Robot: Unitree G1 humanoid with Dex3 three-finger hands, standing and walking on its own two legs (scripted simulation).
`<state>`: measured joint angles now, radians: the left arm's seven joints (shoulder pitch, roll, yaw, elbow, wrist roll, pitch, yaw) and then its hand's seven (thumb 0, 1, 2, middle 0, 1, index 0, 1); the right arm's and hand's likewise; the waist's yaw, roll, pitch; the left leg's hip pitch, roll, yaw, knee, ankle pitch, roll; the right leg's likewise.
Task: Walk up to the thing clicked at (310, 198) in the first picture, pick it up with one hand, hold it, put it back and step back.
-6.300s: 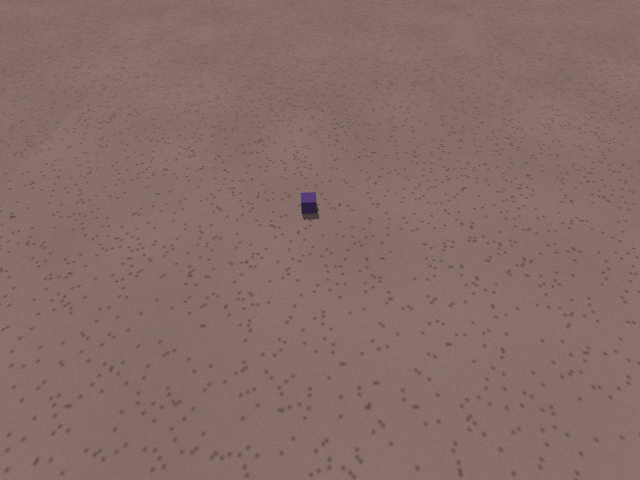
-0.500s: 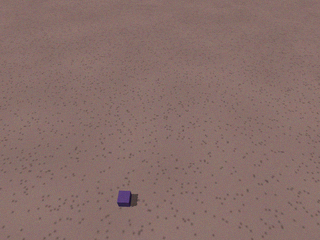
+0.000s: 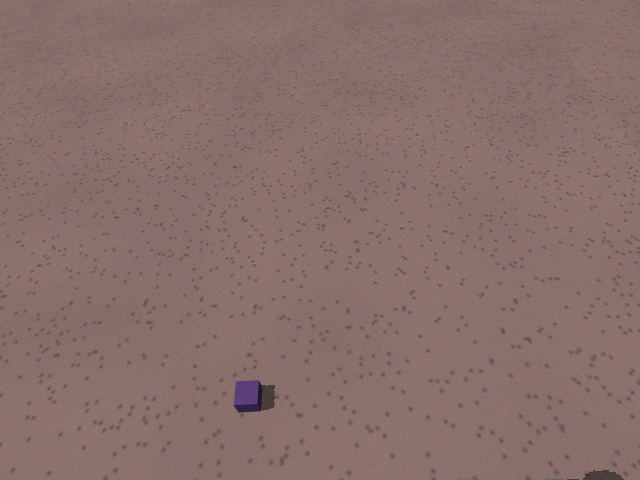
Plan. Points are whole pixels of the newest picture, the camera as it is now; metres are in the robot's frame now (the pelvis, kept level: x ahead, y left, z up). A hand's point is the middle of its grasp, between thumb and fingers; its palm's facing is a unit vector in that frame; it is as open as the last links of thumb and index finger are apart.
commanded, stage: walk up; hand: left
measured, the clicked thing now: (248, 396) +0.47 +0.27 -0.74
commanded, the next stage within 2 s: stand in 0.58 s
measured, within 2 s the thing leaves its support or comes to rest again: neither
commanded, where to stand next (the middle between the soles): +0.10 +0.01 m, yaw +2 degrees
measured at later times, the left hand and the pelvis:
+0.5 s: hand out of the picture +0.11 +0.26 -0.15, palm faces -0.08 -0.91 -0.40, open 7.4 cm; pelvis +0.00 +0.01 +0.00, yaw -2 degrees
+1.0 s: hand out of the picture +0.10 +0.24 -0.14, palm faces -0.06 -0.94 -0.34, open 7.4 cm; pelvis +0.00 +0.00 +0.01, yaw -1 degrees
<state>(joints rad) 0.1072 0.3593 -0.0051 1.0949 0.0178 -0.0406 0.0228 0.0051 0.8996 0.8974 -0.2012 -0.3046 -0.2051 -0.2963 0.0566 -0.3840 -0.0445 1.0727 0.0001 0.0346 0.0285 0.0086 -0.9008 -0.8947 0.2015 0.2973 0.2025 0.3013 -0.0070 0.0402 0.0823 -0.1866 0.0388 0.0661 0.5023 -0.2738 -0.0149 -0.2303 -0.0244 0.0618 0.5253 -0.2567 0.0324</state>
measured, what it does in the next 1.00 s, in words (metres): stands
